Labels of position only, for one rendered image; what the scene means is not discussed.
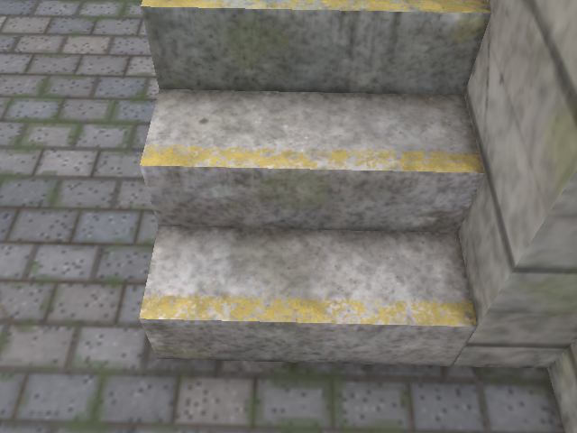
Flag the stairs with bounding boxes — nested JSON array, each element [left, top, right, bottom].
[[139, 0, 491, 366]]

